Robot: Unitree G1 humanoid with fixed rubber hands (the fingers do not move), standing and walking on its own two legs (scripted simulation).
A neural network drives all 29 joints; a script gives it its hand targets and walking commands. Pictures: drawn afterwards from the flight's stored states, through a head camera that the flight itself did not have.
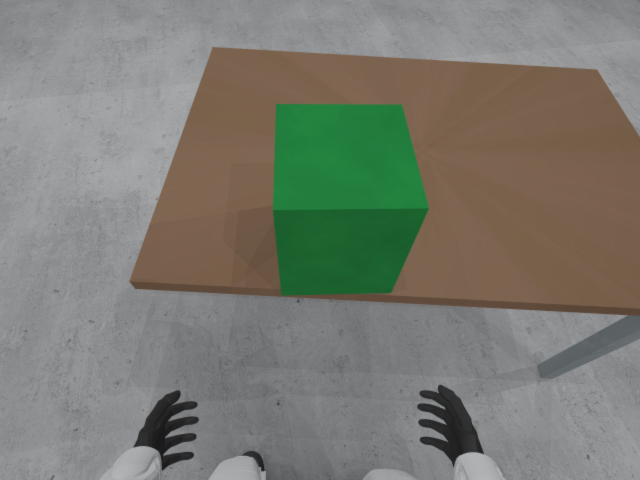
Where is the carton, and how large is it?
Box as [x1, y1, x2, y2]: [273, 104, 428, 295]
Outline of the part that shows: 276,104 273,215 281,295 390,292 428,208 402,106 386,104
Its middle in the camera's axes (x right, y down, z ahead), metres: +0.03 -0.05 +0.65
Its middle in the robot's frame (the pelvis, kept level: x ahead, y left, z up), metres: +0.51 -0.02 -0.05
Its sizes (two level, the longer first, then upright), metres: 0.210 0.200 0.250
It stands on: a table, 0.60 m high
